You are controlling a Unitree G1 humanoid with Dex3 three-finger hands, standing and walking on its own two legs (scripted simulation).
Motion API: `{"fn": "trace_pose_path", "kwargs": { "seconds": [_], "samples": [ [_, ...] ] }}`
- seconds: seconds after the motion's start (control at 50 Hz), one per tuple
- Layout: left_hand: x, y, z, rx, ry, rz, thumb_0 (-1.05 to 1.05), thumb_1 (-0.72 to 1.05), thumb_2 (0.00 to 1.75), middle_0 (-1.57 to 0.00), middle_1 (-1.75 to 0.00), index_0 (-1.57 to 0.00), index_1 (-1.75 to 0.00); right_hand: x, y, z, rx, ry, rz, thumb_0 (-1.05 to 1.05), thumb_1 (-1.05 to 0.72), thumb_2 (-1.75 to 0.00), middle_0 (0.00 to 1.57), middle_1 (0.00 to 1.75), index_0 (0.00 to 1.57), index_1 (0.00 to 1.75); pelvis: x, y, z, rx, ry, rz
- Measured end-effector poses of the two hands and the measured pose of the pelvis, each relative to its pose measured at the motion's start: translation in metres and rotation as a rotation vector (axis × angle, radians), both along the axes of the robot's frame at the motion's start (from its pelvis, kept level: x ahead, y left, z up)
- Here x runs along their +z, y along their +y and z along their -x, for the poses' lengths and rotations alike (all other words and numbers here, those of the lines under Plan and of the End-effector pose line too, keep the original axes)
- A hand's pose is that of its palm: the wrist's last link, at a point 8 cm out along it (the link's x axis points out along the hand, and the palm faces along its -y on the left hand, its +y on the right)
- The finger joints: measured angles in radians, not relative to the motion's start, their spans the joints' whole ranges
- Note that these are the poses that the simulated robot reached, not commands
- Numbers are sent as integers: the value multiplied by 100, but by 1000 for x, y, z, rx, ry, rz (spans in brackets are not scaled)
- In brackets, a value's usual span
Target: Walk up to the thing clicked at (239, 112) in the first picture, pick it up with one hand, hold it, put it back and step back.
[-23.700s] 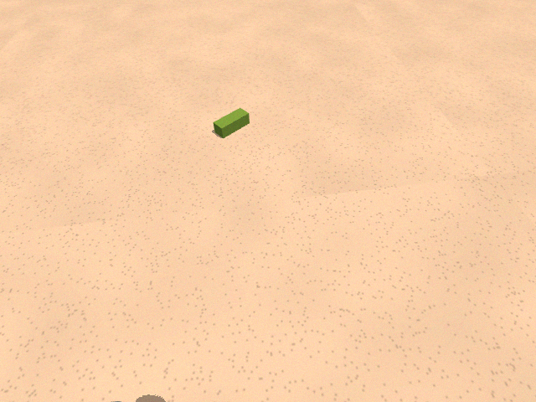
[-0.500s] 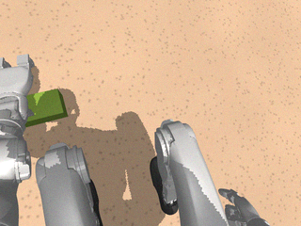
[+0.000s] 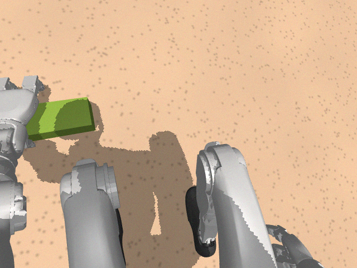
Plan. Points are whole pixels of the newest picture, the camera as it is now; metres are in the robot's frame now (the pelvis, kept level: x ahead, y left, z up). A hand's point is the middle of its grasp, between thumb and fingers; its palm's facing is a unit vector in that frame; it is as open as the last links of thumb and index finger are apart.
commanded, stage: close in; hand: left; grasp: from above
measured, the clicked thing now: (52, 120) +0.46 +0.29 -0.28
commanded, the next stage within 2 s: rest palm in 0.14 s
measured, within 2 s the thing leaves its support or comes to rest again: neither
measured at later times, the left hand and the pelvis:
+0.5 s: hand (41, 119) +0.44 +0.29 -0.21, palm faces -0.50 -0.10 -0.86, open 14.2 cm; pelvis +0.00 +0.00 -0.01, yaw -2 degrees
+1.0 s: hand (46, 117) +0.46 +0.29 -0.24, palm faces -0.45 -0.12 -0.89, open 14.3 cm; pelvis +0.01 +0.00 -0.02, yaw -4 degrees
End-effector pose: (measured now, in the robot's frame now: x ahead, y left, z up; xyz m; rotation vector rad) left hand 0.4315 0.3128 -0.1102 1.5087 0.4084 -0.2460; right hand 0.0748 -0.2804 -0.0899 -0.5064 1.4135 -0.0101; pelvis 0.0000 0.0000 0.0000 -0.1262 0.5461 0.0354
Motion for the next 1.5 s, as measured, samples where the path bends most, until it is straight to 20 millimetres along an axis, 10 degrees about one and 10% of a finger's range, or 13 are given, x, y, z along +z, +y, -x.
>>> {"fn": "trace_pose_path", "kwargs": {
  "seconds": [0.22,0.52,0.92,1.5],
  "samples": [
    [3,-16,-43,61,30,-22,0,-54,104,-8,-104,-9,-105,13,4,0,-3,-63,15,0,-91,-89,20,30,20,30,2,4,-1,-8,15,19],
    [-44,-16,-20,34,109,31,0,-54,101,-7,-100,-8,-101,3,15,60,-20,139,-38,1,-90,-89,20,30,20,30,-8,0,0,-24,-14,20],
    [-72,-20,-33,92,32,15,0,-54,101,-7,-97,-7,-99,2,14,27,116,66,-48,0,-90,-89,20,30,20,30,-21,4,-7,-48,-35,50],
    [-87,-31,-26,39,29,25,0,-35,95,-17,-100,-19,-99,13,20,42,172,85,-67,0,-89,-89,20,30,20,30,-25,7,-2,-64,-82,76]
  ]
}}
